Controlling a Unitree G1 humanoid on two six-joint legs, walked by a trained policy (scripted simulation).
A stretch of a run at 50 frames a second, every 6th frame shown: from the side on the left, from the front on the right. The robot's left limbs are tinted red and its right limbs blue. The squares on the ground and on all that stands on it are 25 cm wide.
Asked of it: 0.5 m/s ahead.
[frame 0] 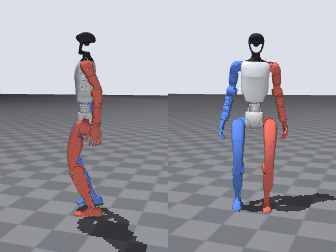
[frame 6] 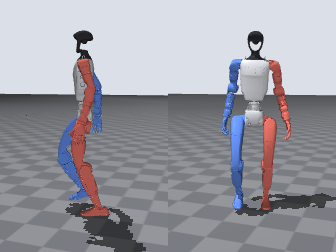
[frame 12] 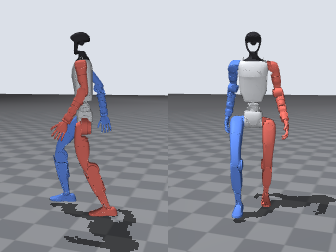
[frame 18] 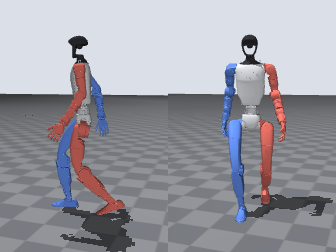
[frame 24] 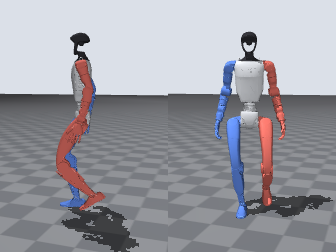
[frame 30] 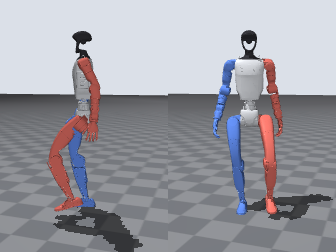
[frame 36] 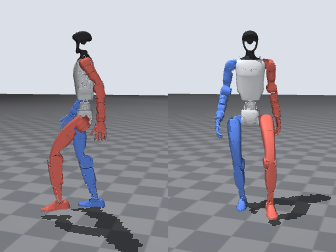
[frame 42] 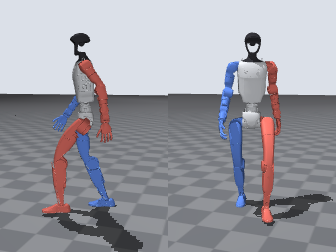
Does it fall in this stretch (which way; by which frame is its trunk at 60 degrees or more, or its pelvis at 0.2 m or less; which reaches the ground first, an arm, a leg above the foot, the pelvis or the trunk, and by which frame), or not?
no
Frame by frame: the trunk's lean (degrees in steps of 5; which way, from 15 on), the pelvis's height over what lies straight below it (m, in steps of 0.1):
0: 0, 0.8
6: 0, 0.8
12: 5, 0.8
18: 5, 0.7
24: 0, 0.8
30: 0, 0.8
36: 0, 0.8
42: 5, 0.8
